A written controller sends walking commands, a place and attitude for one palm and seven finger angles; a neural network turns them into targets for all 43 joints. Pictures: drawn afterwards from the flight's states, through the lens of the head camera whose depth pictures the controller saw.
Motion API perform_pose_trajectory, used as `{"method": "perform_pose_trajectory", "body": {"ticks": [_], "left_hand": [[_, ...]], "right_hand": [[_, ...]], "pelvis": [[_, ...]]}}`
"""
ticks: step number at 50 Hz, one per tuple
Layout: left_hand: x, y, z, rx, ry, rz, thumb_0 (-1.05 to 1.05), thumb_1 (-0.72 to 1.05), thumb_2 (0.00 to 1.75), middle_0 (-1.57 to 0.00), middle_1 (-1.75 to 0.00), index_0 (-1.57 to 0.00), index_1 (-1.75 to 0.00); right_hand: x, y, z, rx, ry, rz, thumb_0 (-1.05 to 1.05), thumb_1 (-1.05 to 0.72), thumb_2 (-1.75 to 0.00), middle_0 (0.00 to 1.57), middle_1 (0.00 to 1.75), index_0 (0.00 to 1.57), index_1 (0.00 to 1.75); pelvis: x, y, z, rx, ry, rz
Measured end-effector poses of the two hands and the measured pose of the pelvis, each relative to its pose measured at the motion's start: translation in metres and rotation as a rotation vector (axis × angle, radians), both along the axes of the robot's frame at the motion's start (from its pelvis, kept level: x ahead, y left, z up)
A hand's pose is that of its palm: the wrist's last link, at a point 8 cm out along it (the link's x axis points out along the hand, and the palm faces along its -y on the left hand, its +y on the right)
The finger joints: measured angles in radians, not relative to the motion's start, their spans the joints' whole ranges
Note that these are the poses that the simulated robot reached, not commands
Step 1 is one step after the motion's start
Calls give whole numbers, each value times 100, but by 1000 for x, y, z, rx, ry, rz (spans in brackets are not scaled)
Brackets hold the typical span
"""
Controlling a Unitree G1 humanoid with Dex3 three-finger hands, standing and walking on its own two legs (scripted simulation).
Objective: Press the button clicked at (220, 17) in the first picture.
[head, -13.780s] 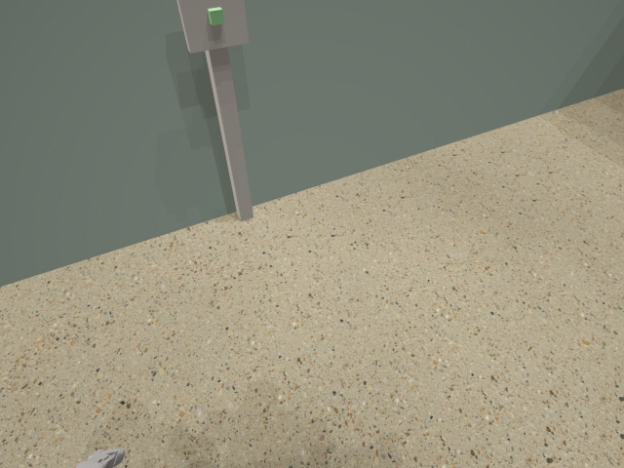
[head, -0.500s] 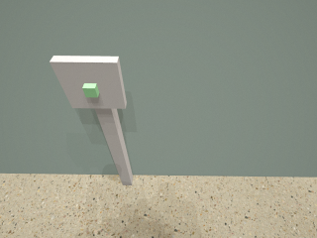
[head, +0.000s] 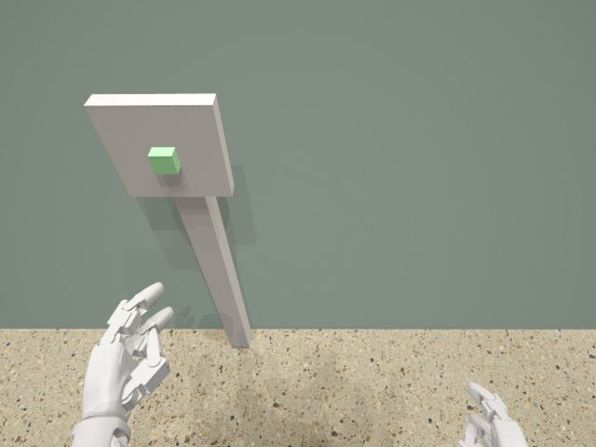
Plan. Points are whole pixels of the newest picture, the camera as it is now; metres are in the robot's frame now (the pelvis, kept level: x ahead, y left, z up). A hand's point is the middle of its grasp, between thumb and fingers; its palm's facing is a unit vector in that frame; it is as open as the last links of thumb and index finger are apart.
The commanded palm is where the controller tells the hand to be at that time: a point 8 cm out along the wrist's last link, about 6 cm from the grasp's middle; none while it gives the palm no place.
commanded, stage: raise the hand and make a fist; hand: left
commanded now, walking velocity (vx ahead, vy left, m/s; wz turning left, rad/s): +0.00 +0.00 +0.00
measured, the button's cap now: (165, 159) +0.51 +0.22 +0.12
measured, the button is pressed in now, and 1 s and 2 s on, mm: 0 0 0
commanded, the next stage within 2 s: aim a knuckle at the button in 1.76 s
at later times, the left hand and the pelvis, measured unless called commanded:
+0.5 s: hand (149, 402) +0.18 +0.19 +0.02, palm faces -0.01 -1.00 -0.04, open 3.4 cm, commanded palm +0.14 +0.25 +0.03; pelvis -0.04 +0.00 -0.04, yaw +1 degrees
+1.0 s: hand (108, 370) +0.20 +0.22 +0.07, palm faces +0.06 -1.00 -0.06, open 3.1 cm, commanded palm +0.17 +0.28 +0.08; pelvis -0.01 +0.03 -0.01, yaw +1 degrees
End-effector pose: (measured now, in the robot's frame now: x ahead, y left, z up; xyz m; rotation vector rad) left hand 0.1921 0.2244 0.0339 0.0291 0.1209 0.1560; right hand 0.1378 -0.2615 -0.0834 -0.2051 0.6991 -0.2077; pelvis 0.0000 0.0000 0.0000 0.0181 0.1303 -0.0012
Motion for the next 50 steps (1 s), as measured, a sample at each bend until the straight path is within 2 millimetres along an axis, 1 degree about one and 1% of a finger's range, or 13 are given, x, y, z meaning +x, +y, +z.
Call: {"method": "perform_pose_trajectory", "body": {"ticks": [1, 3, 7, 10, 13, 17, 21, 26, 30, 34, 39, 46, 50], "left_hand": [[-1, -5, 2, -10, -74, -48, 1, 92, 90, -34, -46, -34, -46], [-10, -14, -4, -17, -153, -137, 1, 92, 90, -39, -51, -38, -51], [-43, -16, -38, -55, -74, -168, 0, 91, 90, -49, -62, -49, -62], [-65, -5, -52, -47, -6, -86, 1, 90, 90, -58, -71, -57, -71], [-74, 6, -44, -6, -41, -29, 1, 90, 90, -66, -80, -65, -80], [-62, 10, -23, 29, -142, -79, 2, 90, 90, -77, -92, -76, -92], [-41, 8, -16, 17, -107, -169, 1, 90, 90, -87, -103, -87, -104], [-32, 18, -9, 4, -26, -152, 1, 90, 90, -101, -118, -101, -119], [-33, 28, 2, 21, -50, -116, 2, 90, 90, -112, -130, -111, -131], [-32, 33, 8, 30, -78, -117, 1, 90, 90, -121, -140, -120, -140], [-27, 35, 13, 27, -87, -127, 1, 90, 90, -126, -146, -126, -146], [-20, 43, 32, 34, -122, -103, 2, 90, 90, -129, -149, -129, -150], [-17, 47, 40, 37, -125, -101, 1, 90, 90, -130, -150, -129, -150]], "right_hand": [[12, -2, 5, -9, -53, 18, 2, -92, -90, 20, 30, 20, 29], [33, -4, 13, -25, -144, 54, 1, -91, -90, 20, 30, 20, 29], [63, 2, 22, -51, -253, 117, 1, -91, -90, 20, 30, 20, 29], [71, 15, 21, -51, -276, 159, 1, -91, -90, 20, 30, 20, 29], [65, 32, 10, -33, -247, 198, 1, -91, -90, 20, 30, 20, 29], [41, 52, -13, 14, -157, 220, 1, -91, -90, 20, 30, 20, 29], [6, 62, -30, 68, -52, 173, 1, -91, -90, 20, 30, 21, 30], [-32, 58, -31, 82, 25, 77, 2, -90, -90, 21, 30, 21, 30], [-45, 46, -26, 45, 45, 46, 2, -90, -90, 21, 30, 21, 30], [-42, 35, -18, -3, 34, 47, 2, -90, -90, 20, 30, 21, 30], [-21, 33, -4, -34, -24, 61, 2, -91, -90, 20, 30, 20, 29], [17, 53, 14, -7, -122, 112, 2, -91, -90, 20, 30, 20, 29], [32, 68, 19, 22, -147, 149, 2, -91, -90, 20, 30, 20, 29]], "pelvis": [[-4, -1, -6, 2, 17, -4], [-12, -2, -19, 5, 42, -9], [-24, -4, -39, 4, 65, -2], [-29, -5, -47, -11, 69, 12], [-33, -5, -51, -29, 68, 28], [-38, -4, -52, -51, 64, 43], [-40, -1, -46, -55, 56, 39], [-36, 6, -33, -47, 42, 20], [-32, 12, -28, -45, 36, 14], [-29, 17, -26, -47, 31, 16], [-24, 22, -23, -48, 22, 18], [-15, 25, -16, -52, 2, 22], [-11, 26, -12, -53, -11, 26]]}}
